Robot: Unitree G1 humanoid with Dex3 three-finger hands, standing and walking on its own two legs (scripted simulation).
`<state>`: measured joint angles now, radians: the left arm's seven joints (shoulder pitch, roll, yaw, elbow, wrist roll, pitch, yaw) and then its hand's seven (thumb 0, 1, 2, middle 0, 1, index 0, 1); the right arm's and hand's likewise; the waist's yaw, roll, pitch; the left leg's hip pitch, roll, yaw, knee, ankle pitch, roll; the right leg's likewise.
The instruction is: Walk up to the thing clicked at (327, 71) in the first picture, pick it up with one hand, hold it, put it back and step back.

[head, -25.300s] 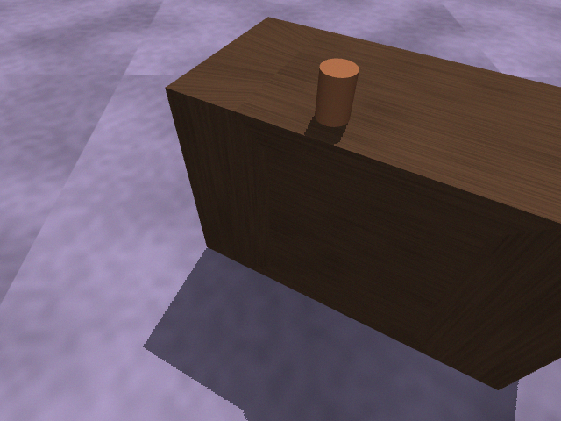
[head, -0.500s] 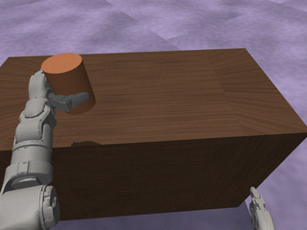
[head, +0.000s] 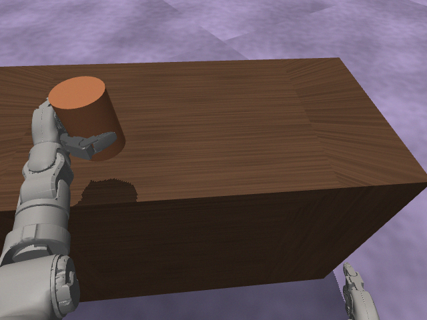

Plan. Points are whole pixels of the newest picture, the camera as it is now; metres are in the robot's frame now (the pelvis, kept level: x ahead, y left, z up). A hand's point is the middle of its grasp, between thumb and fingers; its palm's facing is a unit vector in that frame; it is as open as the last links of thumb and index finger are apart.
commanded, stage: lower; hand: left
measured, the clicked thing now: (91, 120) +0.44 +0.22 +0.15
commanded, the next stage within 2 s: loosen in 1.06 s
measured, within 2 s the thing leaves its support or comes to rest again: rests again in 0.90 s
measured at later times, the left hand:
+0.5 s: hand (97, 142) +0.45 +0.23 +0.08, palm faces +0.25 -0.97 +0.01, open 11.7 cm
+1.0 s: hand (101, 154) +0.45 +0.24 +0.04, palm faces +0.24 -0.97 +0.00, open 11.7 cm
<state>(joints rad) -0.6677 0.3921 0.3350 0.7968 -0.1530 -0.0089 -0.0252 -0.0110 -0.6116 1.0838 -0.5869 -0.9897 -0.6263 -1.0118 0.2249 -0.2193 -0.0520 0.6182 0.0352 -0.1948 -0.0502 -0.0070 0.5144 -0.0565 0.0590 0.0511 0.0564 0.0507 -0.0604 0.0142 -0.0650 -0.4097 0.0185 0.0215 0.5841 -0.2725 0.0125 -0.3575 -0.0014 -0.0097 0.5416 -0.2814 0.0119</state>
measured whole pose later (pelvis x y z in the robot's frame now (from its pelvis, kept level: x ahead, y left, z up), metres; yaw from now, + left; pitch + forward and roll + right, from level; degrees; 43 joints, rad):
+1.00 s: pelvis +0.00 +0.01 -0.04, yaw -1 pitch +15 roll -2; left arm -0.67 0.43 0.38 0.95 -0.13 -0.25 -0.05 -0.01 -0.61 1.08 -0.59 -0.98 -0.63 -1.00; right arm 0.30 -0.21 -0.03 0.34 0.00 -0.08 -0.01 -0.01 0.48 -0.07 0.06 0.05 0.06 0.05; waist -0.11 0.00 -0.11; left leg -0.75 0.04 0.01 0.90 -0.40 0.02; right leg -0.69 0.01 -0.02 0.83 -0.40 0.02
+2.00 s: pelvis +0.01 +0.00 -0.04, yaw +0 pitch +14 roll -2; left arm -0.69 0.51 0.45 0.85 -0.12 -0.21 -0.08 -0.01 -0.61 0.10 -0.16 -0.15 -0.17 -0.14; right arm 0.36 -0.25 -0.05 0.21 0.02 0.00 -0.02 -0.01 0.51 -0.05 0.06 0.05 0.06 0.05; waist -0.11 -0.01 -0.12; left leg -0.71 0.04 0.01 0.90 -0.43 0.01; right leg -0.65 0.01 -0.02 0.84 -0.43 0.01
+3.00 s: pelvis +0.01 +0.00 +0.00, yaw +1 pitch +2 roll -1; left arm 0.31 0.41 0.39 -0.19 -0.08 -0.09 0.05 -0.01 -0.52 0.01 -0.07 -0.04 -0.07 -0.03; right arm 0.34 -0.25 -0.13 0.46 0.06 -0.05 -0.05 -0.01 0.53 -0.05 0.06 0.05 0.06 0.05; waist 0.06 0.04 -0.04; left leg -0.35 0.01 0.01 0.63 -0.32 0.01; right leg -0.30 -0.01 -0.02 0.61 -0.35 0.01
